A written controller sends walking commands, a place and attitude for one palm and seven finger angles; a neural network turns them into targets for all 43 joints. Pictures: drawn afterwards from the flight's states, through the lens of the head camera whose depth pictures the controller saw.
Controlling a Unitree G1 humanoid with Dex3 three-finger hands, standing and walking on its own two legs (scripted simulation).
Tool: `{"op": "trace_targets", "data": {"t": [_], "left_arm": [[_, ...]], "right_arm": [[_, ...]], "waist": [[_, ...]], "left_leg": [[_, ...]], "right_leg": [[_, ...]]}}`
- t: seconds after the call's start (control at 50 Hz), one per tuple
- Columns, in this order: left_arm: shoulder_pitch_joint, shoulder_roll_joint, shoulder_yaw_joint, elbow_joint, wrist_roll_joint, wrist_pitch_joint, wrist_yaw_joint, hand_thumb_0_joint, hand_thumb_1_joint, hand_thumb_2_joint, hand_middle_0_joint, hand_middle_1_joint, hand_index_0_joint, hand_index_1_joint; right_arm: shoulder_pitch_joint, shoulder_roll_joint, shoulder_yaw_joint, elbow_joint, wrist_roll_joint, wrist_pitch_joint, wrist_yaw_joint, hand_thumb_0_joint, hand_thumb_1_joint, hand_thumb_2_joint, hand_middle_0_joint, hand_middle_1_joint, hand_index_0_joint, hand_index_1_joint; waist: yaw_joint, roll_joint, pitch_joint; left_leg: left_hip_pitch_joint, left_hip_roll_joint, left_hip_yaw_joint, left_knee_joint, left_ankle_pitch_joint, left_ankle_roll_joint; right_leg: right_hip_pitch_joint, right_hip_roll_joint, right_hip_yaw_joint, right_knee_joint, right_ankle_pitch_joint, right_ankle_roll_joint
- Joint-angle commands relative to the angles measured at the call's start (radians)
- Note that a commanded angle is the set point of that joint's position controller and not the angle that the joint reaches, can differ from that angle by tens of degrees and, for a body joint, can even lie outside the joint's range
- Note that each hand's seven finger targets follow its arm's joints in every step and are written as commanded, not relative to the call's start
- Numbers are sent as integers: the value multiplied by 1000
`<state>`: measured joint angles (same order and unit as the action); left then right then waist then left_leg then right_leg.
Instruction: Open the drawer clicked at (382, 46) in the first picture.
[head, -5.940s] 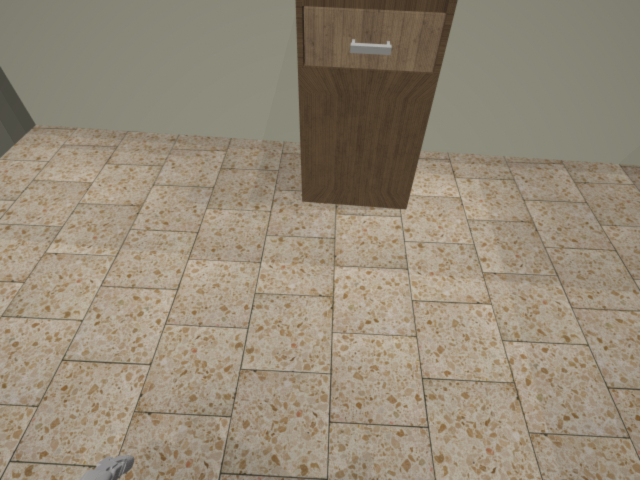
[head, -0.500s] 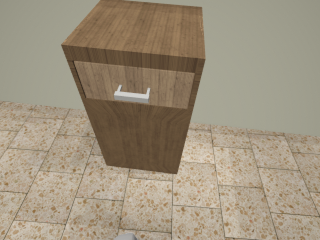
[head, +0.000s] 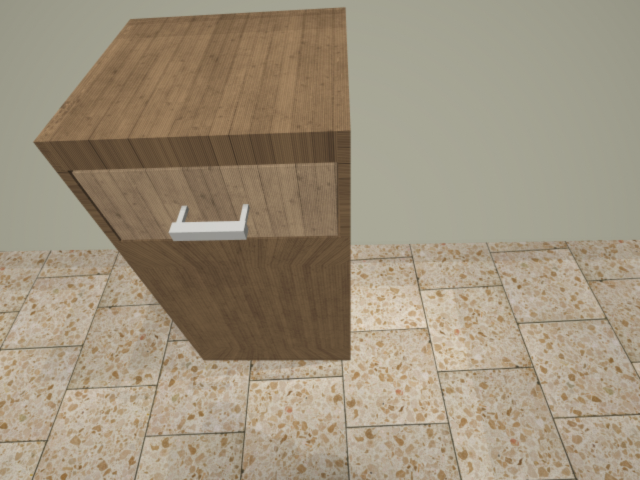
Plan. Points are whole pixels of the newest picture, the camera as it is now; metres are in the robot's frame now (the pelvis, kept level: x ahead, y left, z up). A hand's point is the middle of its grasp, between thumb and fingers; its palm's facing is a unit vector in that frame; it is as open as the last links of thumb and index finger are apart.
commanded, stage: come to a stop and stand still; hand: left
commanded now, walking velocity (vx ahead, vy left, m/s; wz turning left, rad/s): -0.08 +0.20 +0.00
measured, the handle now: (211, 221) +0.52 +0.22 -0.03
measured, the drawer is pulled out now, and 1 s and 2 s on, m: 0.00 0.00 0.00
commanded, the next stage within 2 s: look again from close up in 0.78 s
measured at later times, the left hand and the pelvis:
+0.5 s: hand out of the picture -0.05 +0.20 -0.15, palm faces +0.11 -0.96 -0.25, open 7.3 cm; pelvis -0.06 +0.00 +0.02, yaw +1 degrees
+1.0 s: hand out of the picture +0.00 +0.16 -0.17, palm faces -0.03 -0.97 -0.24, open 7.3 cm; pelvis -0.04 -0.02 +0.00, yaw +1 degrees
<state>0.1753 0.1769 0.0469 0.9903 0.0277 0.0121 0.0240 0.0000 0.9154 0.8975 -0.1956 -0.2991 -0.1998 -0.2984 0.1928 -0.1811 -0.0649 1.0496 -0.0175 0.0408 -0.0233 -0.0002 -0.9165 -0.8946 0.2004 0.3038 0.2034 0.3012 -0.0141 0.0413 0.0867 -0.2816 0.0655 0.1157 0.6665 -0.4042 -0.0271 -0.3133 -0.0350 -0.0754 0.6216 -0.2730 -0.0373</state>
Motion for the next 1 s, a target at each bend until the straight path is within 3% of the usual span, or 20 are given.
{"op": "trace_targets", "data": {"t": [0.0, 0.04, 0.12, 0.34, 0.44, 0.46, 0.48, 0.5, 0.52, 0.54, 0.58, 0.62, 0.7, 0.8, 0.84, 0.86, 0.88, 0.9, 0.94, 0.98], "left_arm": [[74, 182, 37, -38, -5, -9, 21, 0, 900, 900, -200, -300, -200, -300], [28, 162, 36, -56, -9, -8, 27, 0, 900, 900, -200, -300, -200, -300], [86, 172, 40, -47, -11, -18, 30, 0, 900, 900, -200, -300, -200, -300], [79, 204, 49, -32, 11, -6, 7, 0, 900, 900, -200, -300, -200, -300], [20, 191, 45, 0, 1, 7, 4, 0, 900, 900, -200, -300, -200, -300], [24, 164, 37, 7, -5, 10, 0, 0, 900, 900, -200, -300, -200, -300], [44, 116, 27, 9, -13, 14, -4, 0, 900, 900, -200, -300, -200, -300], [52, 54, 13, 1, -21, 17, -9, 0, 900, 900, -200, -300, -200, -300], [33, 54, 16, -11, -14, 20, -11, 0, 900, 900, -200, -300, -200, -300], [58, 67, 25, -19, -8, 10, -24, 0, 900, 900, -200, -300, -200, -300], [120, 80, 32, 46, 6, 17, -31, 0, 900, 900, -200, -300, -200, -300], [132, 78, 29, 56, 3, 6, -36, 0, 900, 900, -200, -300, -200, -300], [74, 71, 20, 36, 1, -5, -34, 0, 900, 900, -200, -300, -200, -300], [-7, 19, -4, 19, -14, -14, -31, 0, 900, 900, -200, -300, -200, -300], [25, 14, -6, 36, -19, -21, -27, 0, 900, 900, -200, -300, -200, -300], [183, 47, -23, 144, -14, -45, 17, 0, 900, 900, -200, -300, -200, -300], [281, 112, -7, 129, -13, -57, 11, 0, 900, 900, -200, -300, -200, -300], [260, 115, -5, 124, -8, -68, 17, 0, 900, 900, -200, -300, -200, -300], [185, 138, -12, 109, -8, -75, 20, 0, 900, 900, -200, -300, -200, -300], [167, 97, -5, 128, -19, -80, 31, 0, 900, 900, -200, -300, -200, -300]], "right_arm": [[44, -55, -20, -56, 7, 24, -4, 0, -900, -900, 200, 300, 200, 300], [72, -77, -26, -40, 5, 22, 2, 0, -900, -900, 200, 300, 200, 300], [37, -96, -23, -52, -1, 24, 12, 0, -900, -900, 200, 300, 200, 300], [65, -81, -5, -55, 2, 10, 31, 0, -900, -900, 200, 300, 200, 300], [304, -46, 14, 34, 4, -15, 20, 0, -900, -900, 200, 300, 200, 300], [335, -53, 15, 45, 0, -21, 12, 0, -900, -900, 200, 300, 200, 300], [331, -88, 12, 39, -11, -28, 5, 0, -900, -900, 200, 300, 200, 300], [275, -154, 4, 14, -21, -31, -1, 0, -900, -900, 200, 300, 200, 300], [177, -187, 4, -32, -15, -27, -12, 0, -900, -900, 200, 300, 200, 300], [114, -184, 13, -62, -19, -33, -18, 0, -900, -900, 200, 300, 200, 300], [64, -122, 35, -34, -8, -53, -17, 0, -900, -900, 200, 300, 200, 300], [132, -116, 34, -19, -2, -67, -21, 0, -900, -900, 200, 300, 200, 300], [280, -93, 30, 36, -6, -80, -31, 0, -900, -900, 200, 300, 200, 300], [331, -84, 31, 75, -16, -79, -38, 0, -900, -900, 200, 300, 200, 300], [317, -87, 28, 84, -14, -73, -36, 0, -900, -900, 200, 300, 200, 300], [134, -129, 30, 39, 1, -91, -14, 0, -900, -900, 200, 300, 200, 300], [128, -3, 48, -29, -2, -89, -1, 0, -900, -900, 200, 300, 200, 300], [199, 29, 55, -26, -3, -87, -2, 0, -900, -900, 200, 300, 200, 300], [265, 59, 60, -22, 4, -76, 1, 0, -900, -900, 200, 300, 200, 300], [275, 7, 52, 15, 6, -75, 3, 0, -900, -900, 200, 300, 200, 300]], "waist": [[27, -237, -128], [13, -183, -134], [52, -156, -171], [59, -256, -114], [-34, -225, -134], [-44, -156, -109], [-38, 3, -62], [-25, 245, 33], [-4, 209, 148], [38, 111, 130], [70, 147, 94], [44, 98, 70], [-14, 80, 31], [-47, 129, -5], [-33, 145, -33], [79, 160, -56], [92, -106, -21], [36, -160, -96], [-10, -41, -212], [-17, -356, -279]], "left_leg": [[-113, -53, -156, 448, -164, 6], [-169, -44, -161, 519, -77, -9], [-216, -52, -173, 496, -3, -37], [-14, -57, -77, 60, -51, -4], [278, -100, -3, -274, 74, 34], [314, -83, -32, -347, 66, 44], [276, 21, -190, -473, -95, 82], [129, 225, -459, -623, -379, 138], [-74, 321, -538, -701, -420, 185], [-141, 303, -489, -672, -307, 196], [-99, 176, -343, -634, -199, 119], [22, 136, -286, -589, -75, 119], [238, 189, -319, -526, 138, 169], [269, 205, -274, -406, 566, 207], [238, 175, -248, -343, 645, 181], [-5, 167, -126, -108, 575, 87], [-146, 3, -80, -27, 108, 45], [-121, -26, -77, 87, -67, 36], [-58, -40, -64, 55, -126, 32], [-49, -19, -86, -46, 21, 35]], "right_leg": [[84, -332, 284, -271, 670, -163], [145, -300, 230, -247, 665, -145], [257, -299, 235, -258, 620, -125], [108, -240, 288, -486, -200, -91], [-30, -153, 189, -502, -305, 8], [-88, -119, 156, -443, -330, 34], [-168, -53, 107, -289, -327, 55], [-246, 32, -7, -25, -200, 68], [-242, 17, 50, 145, -149, 50], [-191, 6, 64, 261, -110, 49], [-181, 22, 98, 359, -18, 51], [-254, 30, 84, 431, 32, 63], [-357, -14, 81, 362, -6, 73], [-192, -16, 29, 96, -141, 62], [-73, 16, -1, -35, -124, 50], [134, -82, 121, -73, 142, -14], [155, -117, 232, -228, 183, -20], [188, -236, 310, -236, 459, -88], [273, -218, 209, -182, 662, -124], [376, -156, 142, -52, 931, -84]]}}
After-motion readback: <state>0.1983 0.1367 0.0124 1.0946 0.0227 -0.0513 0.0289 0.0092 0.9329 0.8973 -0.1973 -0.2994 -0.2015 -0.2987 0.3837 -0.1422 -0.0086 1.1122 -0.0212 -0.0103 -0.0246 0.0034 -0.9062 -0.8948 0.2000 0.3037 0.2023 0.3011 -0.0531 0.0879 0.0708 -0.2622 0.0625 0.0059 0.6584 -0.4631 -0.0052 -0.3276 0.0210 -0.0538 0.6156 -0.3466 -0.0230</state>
